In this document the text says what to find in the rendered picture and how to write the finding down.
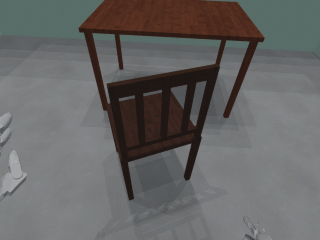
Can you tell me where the right robot hand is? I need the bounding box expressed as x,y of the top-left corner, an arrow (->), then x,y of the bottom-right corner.
242,216 -> 272,240

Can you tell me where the table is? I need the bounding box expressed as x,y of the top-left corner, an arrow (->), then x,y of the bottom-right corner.
78,0 -> 265,118

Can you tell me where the left robot hand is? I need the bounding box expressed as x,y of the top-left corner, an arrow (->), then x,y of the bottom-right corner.
0,112 -> 27,201

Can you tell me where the chair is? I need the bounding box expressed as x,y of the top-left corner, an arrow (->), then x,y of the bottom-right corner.
105,64 -> 220,201

